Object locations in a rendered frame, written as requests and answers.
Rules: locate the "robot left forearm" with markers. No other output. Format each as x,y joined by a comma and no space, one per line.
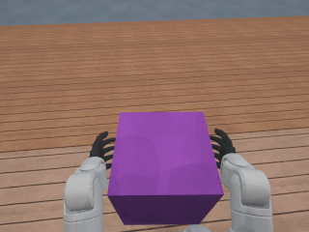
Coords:
83,197

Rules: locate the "carton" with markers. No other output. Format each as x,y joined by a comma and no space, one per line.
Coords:
163,169

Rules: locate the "robot right forearm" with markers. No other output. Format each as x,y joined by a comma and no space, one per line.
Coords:
250,195

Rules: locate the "left robot hand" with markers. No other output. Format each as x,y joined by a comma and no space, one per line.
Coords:
99,151

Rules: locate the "right robot hand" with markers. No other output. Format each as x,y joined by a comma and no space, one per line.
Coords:
226,146

